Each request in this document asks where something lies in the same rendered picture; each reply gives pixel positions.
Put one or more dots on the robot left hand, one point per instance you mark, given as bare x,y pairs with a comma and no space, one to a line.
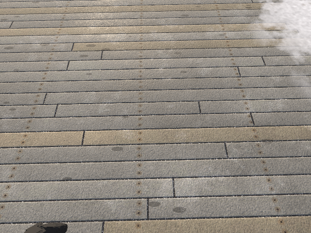
56,227

